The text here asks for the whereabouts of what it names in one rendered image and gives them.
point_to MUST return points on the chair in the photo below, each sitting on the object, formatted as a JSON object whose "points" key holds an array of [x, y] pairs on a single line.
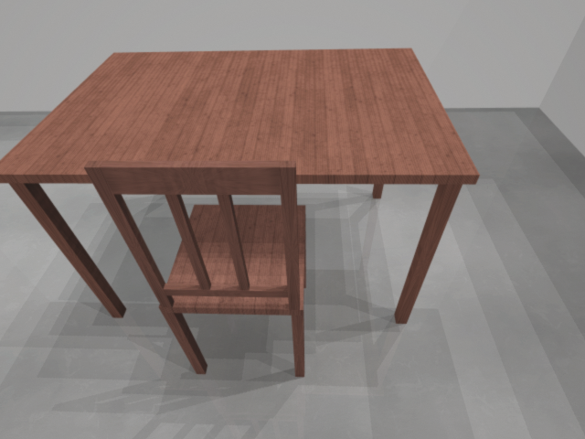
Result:
{"points": [[233, 259]]}

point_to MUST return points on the table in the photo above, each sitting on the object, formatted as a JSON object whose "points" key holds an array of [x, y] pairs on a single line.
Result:
{"points": [[346, 116]]}

